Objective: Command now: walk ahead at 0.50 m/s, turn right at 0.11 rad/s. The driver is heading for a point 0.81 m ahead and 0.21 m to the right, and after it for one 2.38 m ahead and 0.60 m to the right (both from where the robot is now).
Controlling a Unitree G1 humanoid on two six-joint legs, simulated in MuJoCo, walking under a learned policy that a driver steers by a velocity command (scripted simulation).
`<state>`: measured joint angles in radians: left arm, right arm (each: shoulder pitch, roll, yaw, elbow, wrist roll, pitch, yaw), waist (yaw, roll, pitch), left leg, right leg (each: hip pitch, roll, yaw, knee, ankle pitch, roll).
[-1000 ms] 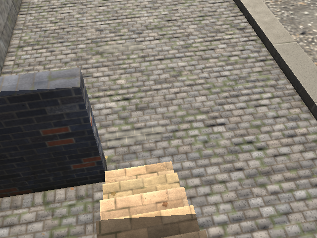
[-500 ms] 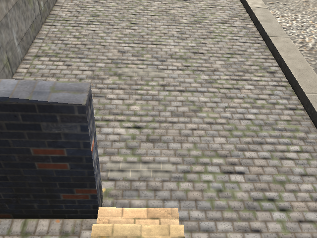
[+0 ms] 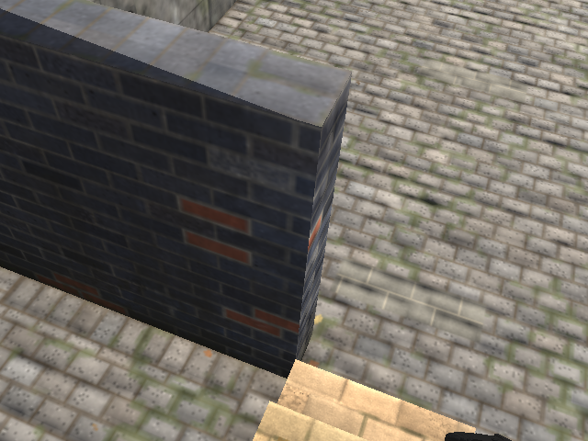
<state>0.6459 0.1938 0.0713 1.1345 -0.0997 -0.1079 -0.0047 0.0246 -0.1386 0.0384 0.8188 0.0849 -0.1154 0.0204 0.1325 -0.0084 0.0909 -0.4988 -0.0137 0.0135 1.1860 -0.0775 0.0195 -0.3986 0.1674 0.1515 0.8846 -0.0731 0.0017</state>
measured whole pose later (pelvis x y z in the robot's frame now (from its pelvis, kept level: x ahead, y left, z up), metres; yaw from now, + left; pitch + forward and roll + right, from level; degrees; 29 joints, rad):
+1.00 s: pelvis +0.84 -0.13 -0.69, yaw -30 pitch -1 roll -1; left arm 0.46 0.19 -0.03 0.97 0.13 -0.08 -0.08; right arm 0.25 -0.24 0.02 0.92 -0.12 -0.07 0.05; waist 0.02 0.05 -0.02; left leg -0.86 0.10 -0.06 1.38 -0.03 0.03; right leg -0.38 -0.02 -0.07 0.96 -0.57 -0.07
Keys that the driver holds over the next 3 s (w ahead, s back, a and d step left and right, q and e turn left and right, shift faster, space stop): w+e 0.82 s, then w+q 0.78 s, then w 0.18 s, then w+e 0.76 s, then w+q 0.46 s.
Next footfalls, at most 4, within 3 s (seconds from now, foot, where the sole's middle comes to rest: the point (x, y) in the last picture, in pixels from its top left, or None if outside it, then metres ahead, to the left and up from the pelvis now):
0.12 left None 0.06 0.09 -0.81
0.18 right None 0.36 -0.05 -1.03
0.56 left None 0.60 0.07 -1.22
0.80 right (384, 424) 0.79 -0.24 -1.41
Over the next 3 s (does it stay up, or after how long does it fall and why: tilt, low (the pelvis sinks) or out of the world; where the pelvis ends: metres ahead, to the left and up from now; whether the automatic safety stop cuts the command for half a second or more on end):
stays up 2.05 -0.54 -0.84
